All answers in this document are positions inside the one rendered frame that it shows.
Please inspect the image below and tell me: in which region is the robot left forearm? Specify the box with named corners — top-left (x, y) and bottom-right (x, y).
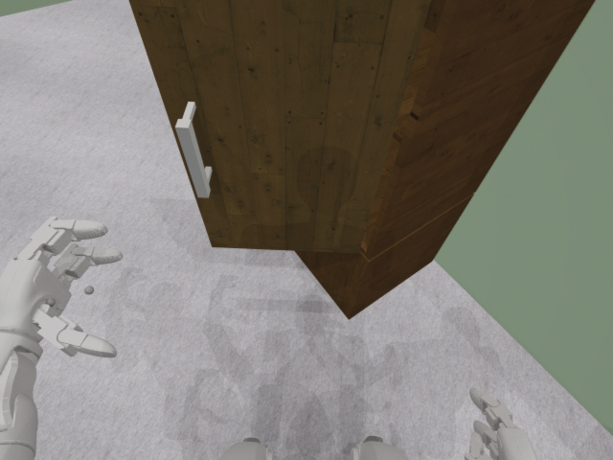
top-left (0, 330), bottom-right (43, 460)

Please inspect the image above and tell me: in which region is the right robot thigh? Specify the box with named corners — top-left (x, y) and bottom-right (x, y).
top-left (350, 441), bottom-right (408, 460)

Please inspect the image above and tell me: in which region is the cupboard door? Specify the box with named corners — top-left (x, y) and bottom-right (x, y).
top-left (129, 0), bottom-right (431, 253)

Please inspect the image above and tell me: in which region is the handle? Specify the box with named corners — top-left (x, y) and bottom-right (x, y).
top-left (175, 102), bottom-right (212, 198)

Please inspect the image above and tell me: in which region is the robot left hand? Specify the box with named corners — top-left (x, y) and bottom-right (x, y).
top-left (0, 216), bottom-right (123, 357)

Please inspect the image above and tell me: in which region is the right robot shin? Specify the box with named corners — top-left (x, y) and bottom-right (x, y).
top-left (362, 435), bottom-right (383, 443)

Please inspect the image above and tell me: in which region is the robot right hand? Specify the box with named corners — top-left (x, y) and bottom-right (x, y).
top-left (465, 387), bottom-right (538, 460)

